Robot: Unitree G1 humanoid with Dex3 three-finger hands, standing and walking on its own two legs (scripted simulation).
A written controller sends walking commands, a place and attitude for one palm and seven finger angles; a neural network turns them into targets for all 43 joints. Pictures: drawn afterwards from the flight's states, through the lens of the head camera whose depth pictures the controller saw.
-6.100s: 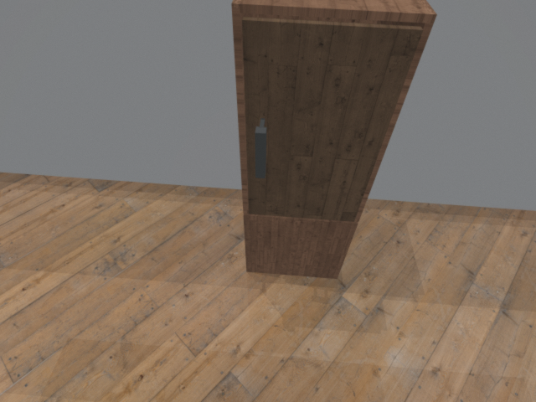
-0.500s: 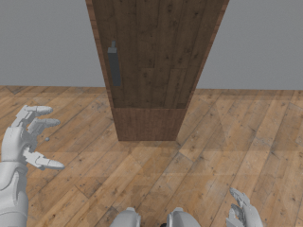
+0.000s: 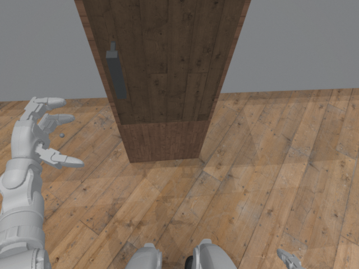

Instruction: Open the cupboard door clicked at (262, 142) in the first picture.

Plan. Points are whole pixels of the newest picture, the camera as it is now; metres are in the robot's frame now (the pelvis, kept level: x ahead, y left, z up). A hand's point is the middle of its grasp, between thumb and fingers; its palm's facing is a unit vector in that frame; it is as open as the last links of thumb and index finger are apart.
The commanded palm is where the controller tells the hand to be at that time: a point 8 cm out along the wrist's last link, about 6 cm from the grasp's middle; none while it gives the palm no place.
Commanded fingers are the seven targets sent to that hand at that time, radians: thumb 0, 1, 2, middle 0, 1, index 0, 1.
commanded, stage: move the hooked fingers beside the handle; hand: left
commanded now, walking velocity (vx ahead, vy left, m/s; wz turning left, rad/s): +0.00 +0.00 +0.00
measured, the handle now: (117, 71) +0.59 +0.18 +0.03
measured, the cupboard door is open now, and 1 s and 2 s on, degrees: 0 0 0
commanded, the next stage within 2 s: slide the fingers in behind the handle in 1.74 s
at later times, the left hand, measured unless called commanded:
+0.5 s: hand (81, 109) +0.45 +0.24 +0.04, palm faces +0.12 -0.99 -0.03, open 14.0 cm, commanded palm +0.43 +0.28 +0.04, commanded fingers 0.00 -0.50 0.30 -0.30 -1.20 -0.30 -1.20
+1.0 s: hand (95, 86) +0.52 +0.22 +0.04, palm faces +0.13 -0.99 -0.03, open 14.0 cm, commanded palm +0.50 +0.27 +0.03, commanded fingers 0.00 -0.50 0.30 -0.30 -1.20 -0.30 -1.20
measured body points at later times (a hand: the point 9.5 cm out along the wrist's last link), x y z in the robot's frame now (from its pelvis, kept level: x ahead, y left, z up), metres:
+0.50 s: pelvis +0.00 +0.00 -0.01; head +0.12 +0.02 +0.43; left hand +0.44 +0.29 +0.05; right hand +0.05 -0.27 -0.12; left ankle -0.01 +0.07 -0.66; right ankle +0.04 -0.09 -0.66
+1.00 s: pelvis -0.01 -0.01 -0.02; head +0.16 +0.01 +0.40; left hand +0.51 +0.28 +0.05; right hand -0.01 -0.28 -0.12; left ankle -0.01 +0.07 -0.66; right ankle +0.04 -0.09 -0.66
